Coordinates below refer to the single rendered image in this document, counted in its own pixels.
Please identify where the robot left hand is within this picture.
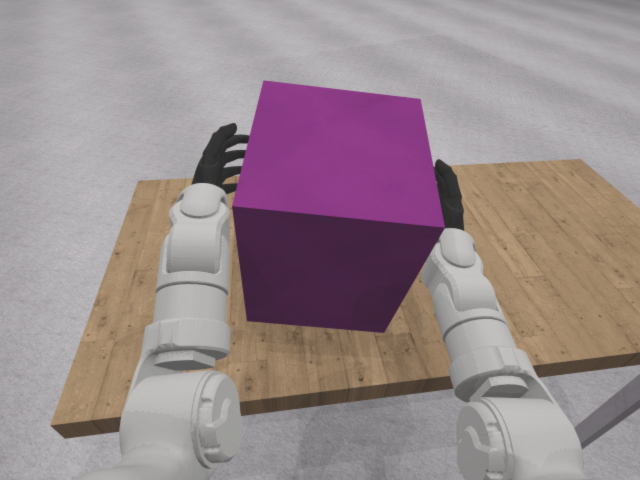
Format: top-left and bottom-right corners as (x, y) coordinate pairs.
(192, 123), (249, 194)

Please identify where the robot right upper arm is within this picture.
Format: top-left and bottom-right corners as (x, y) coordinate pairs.
(456, 397), (621, 480)

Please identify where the right robot forearm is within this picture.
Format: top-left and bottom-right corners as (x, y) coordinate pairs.
(421, 228), (584, 469)

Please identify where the carton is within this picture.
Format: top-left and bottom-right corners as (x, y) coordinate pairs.
(232, 80), (445, 333)

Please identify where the robot left upper arm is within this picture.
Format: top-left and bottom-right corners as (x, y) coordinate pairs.
(74, 370), (244, 480)

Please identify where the table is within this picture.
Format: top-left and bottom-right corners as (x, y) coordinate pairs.
(50, 159), (640, 449)

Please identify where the left robot forearm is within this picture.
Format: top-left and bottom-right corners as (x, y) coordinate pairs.
(119, 183), (231, 453)

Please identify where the robot right hand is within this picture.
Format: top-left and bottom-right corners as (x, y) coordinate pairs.
(433, 159), (464, 231)

